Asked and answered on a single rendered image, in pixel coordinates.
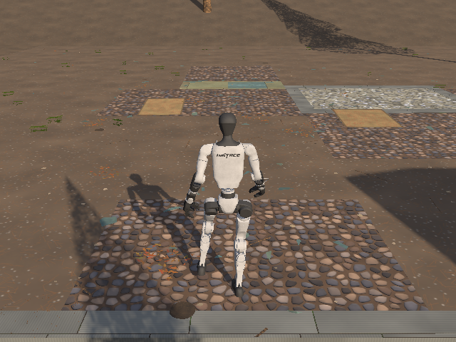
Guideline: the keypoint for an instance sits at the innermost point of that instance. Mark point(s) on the robot torso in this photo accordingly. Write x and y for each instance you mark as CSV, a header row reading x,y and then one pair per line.
x,y
228,166

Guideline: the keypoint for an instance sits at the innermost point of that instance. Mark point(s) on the right robot hand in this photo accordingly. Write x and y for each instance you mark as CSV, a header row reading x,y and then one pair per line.
x,y
255,189

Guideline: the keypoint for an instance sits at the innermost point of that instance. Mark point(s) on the robot left forearm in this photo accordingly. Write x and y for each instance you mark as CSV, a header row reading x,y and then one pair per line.
x,y
193,190

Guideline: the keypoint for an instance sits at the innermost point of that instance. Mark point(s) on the right robot upper arm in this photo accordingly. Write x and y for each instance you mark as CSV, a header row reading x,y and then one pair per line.
x,y
253,159

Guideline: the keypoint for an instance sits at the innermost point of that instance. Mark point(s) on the left robot hand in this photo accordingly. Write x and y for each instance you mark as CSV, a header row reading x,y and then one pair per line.
x,y
188,207

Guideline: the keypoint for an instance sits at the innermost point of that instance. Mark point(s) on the humanoid robot head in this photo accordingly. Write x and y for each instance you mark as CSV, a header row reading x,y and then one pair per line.
x,y
227,123

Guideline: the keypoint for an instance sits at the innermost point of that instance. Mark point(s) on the left robot upper arm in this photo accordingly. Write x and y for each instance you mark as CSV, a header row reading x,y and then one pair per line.
x,y
202,160

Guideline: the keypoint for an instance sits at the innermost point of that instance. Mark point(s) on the robot right forearm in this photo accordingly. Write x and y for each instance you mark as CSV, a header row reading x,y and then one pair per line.
x,y
260,183

